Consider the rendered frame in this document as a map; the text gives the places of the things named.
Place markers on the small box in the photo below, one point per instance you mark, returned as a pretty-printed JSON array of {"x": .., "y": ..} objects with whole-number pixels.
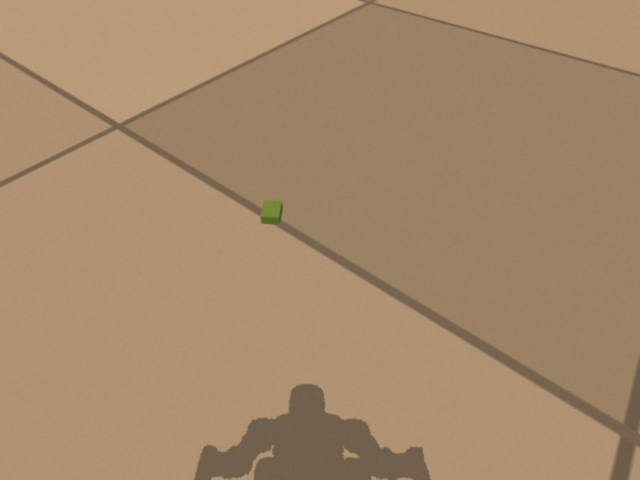
[{"x": 271, "y": 212}]

